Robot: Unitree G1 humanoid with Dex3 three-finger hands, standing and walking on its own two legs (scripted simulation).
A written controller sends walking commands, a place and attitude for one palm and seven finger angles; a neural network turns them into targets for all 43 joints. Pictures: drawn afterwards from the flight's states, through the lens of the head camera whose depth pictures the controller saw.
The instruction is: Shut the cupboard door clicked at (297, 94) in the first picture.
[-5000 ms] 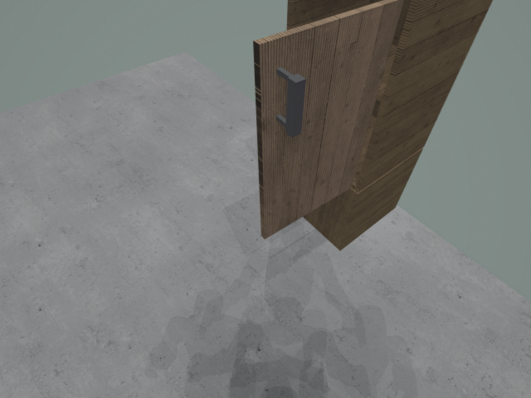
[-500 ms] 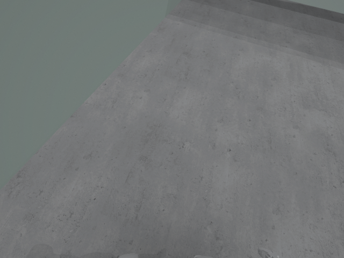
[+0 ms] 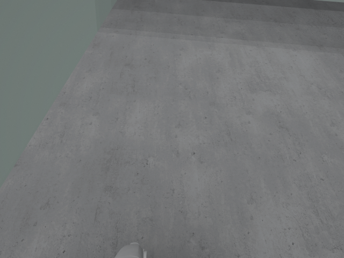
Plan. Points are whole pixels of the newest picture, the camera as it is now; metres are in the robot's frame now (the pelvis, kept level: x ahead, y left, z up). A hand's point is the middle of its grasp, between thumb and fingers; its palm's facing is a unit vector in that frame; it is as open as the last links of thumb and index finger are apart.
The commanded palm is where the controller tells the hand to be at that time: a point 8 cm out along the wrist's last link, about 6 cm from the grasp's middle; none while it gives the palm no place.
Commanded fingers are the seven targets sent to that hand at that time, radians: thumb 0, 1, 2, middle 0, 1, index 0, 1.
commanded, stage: walk around to get in front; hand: left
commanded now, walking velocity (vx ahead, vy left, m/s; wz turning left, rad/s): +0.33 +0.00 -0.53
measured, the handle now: out of the picture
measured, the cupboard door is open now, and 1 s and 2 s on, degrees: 87 87 87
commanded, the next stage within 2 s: walk to a spot facing it in 0.74 s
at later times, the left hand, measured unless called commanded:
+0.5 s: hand (154, 161) +0.41 +0.09 -0.16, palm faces -0.30 -0.92 -0.25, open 7.4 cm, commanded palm none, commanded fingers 0.00 0.90 0.90 -0.20 -0.30 -0.20 -0.30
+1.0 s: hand (168, 133) +0.54 +0.05 -0.17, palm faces -0.33 -0.93 -0.17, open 7.4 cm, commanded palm none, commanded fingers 0.00 0.90 0.90 -0.20 -0.30 -0.20 -0.30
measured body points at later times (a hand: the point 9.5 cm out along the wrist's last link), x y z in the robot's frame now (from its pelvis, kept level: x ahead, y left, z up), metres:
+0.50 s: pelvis +0.20 -0.06 -0.02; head +0.25 -0.09 +0.43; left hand +0.43 +0.14 -0.14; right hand +0.08 -0.27 -0.17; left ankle +0.12 +0.12 -0.67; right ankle +0.22 -0.16 -0.74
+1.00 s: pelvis +0.43 -0.11 +0.00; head +0.47 -0.11 +0.45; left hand +0.56 +0.10 -0.15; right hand +0.39 -0.34 -0.14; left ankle +0.47 -0.01 -0.74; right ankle +0.38 -0.23 -0.68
